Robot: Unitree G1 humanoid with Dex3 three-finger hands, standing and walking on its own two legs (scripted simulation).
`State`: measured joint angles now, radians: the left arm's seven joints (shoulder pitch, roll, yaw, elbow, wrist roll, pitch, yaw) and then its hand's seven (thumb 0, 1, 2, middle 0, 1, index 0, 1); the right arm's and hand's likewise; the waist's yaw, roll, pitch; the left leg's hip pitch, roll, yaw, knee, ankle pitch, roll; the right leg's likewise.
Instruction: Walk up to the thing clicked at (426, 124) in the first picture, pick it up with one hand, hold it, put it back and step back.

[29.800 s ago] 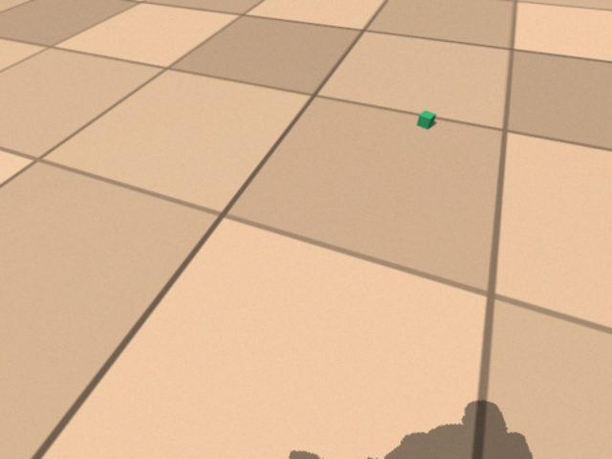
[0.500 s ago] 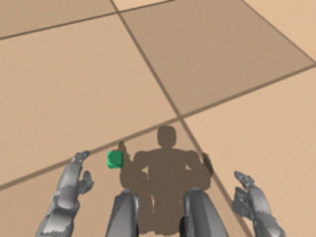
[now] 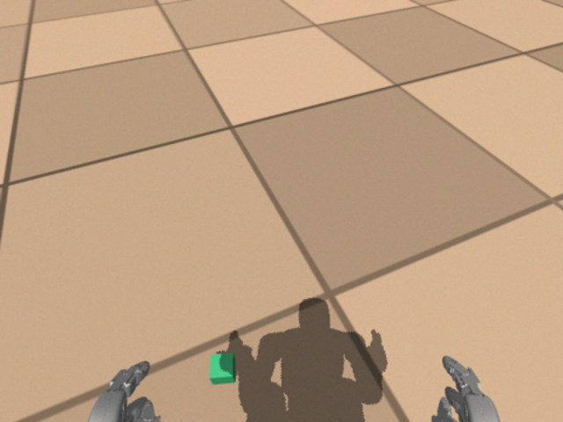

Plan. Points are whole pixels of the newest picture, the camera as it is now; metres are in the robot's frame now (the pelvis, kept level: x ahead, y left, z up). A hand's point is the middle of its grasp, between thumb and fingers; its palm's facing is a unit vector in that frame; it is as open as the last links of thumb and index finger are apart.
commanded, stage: home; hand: left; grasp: from above
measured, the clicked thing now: (223, 368) +0.43 +0.20 -0.68
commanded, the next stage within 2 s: stand in 1.98 s
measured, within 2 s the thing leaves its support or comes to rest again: neither
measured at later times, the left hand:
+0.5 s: hand out of the picture +0.16 +0.18 -0.04, palm faces +0.06 -0.98 -0.21, open 7.4 cm
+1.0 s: hand out of the picture +0.15 +0.17 -0.04, palm faces +0.06 -0.98 -0.21, open 7.4 cm
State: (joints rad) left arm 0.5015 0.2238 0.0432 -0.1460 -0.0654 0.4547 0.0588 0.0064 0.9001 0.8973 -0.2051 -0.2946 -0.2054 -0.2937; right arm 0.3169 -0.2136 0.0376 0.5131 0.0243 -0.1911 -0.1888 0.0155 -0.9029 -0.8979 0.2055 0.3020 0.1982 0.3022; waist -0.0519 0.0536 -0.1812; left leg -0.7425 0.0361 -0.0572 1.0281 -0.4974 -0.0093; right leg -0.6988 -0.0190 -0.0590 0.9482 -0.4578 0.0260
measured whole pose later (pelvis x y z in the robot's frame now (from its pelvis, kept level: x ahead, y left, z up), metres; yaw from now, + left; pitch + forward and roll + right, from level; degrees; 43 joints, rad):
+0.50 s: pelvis +0.00 +0.00 +0.00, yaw +1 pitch +10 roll -3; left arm 0.49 0.23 0.03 -0.12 -0.04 0.46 0.02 0.01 0.90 0.90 -0.20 -0.29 -0.20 -0.29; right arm 0.28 -0.21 0.04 0.54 0.00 -0.24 -0.18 0.02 -0.90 -0.90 0.21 0.30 0.20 0.30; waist -0.03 0.04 -0.16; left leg -0.68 0.03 -0.06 1.00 -0.49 -0.01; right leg -0.64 -0.02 -0.06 0.93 -0.46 0.02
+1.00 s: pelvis -0.01 -0.01 +0.00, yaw +0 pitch +9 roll -2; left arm 0.50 0.22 0.03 -0.13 -0.05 0.46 0.02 0.01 0.90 0.90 -0.20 -0.29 -0.20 -0.29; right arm 0.29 -0.22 0.03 0.55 0.01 -0.25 -0.19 0.02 -0.90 -0.90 0.21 0.30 0.20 0.30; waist -0.03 0.04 -0.16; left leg -0.69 0.04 -0.06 1.01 -0.48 -0.02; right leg -0.66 -0.02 -0.06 0.95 -0.45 0.02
